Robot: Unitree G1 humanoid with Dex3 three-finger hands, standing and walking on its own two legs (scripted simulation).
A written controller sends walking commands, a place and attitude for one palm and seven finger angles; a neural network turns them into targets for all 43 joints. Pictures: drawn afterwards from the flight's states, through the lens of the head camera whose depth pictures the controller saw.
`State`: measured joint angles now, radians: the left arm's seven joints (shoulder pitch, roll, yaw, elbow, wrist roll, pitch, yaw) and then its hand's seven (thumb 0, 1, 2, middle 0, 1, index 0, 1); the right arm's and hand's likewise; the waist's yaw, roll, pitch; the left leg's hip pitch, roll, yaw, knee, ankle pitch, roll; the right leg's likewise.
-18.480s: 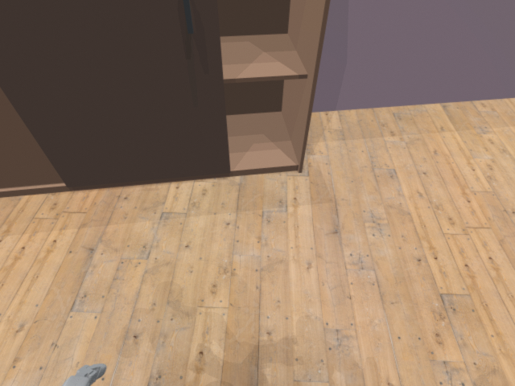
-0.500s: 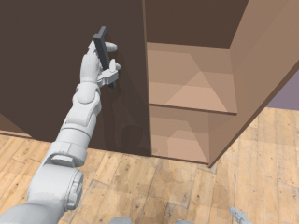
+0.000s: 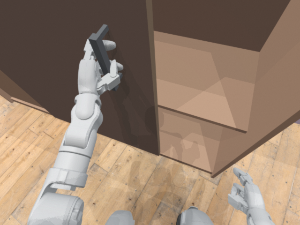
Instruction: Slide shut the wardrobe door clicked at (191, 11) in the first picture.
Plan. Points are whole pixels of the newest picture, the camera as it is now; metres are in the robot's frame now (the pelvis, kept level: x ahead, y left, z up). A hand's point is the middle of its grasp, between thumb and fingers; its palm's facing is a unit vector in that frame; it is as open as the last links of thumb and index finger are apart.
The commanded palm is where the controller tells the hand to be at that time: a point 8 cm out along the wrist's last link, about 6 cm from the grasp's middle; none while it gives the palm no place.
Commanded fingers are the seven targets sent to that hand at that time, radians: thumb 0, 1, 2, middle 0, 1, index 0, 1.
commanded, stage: step sideways, sliding the door along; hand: left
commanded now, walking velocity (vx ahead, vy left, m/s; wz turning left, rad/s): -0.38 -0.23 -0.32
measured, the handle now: (109, 61) +0.45 +0.18 +0.12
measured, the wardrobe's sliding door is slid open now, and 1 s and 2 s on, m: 0.34 0.12 0.00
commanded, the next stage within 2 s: stop walking and hold the door there in 1.68 s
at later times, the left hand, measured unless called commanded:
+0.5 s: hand (157, 87) +0.39 +0.05 +0.12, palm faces +0.12 -0.99 -0.11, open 6.0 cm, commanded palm +0.35 +0.04 +0.13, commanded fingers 0.00 0.90 0.90 -0.45 -1.40 -0.45 -1.40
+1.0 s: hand (206, 102) +0.36 -0.05 +0.13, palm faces +0.13 -0.99 -0.10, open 6.1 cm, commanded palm +0.32 -0.07 +0.13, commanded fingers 0.00 0.90 0.90 -0.45 -1.40 -0.45 -1.40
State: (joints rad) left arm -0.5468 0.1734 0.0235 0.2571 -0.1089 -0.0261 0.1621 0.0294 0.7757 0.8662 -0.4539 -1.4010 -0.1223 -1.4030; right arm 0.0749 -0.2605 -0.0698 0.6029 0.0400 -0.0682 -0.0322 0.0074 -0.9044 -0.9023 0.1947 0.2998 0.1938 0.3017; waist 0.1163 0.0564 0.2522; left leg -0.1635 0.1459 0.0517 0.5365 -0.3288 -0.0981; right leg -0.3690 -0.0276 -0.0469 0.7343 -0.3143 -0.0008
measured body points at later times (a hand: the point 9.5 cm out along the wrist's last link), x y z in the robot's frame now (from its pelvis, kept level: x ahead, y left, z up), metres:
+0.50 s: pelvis +0.04 -0.07 -0.01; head +0.16 -0.08 +0.42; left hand +0.38 +0.10 +0.13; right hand +0.27 -0.23 -0.13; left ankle +0.01 +0.15 -0.72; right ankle +0.11 -0.16 -0.73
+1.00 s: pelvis -0.05 -0.16 -0.01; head +0.06 -0.19 +0.43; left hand +0.35 +0.00 +0.13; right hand +0.13 -0.38 -0.13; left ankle +0.02 +0.07 -0.72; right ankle -0.07 -0.28 -0.73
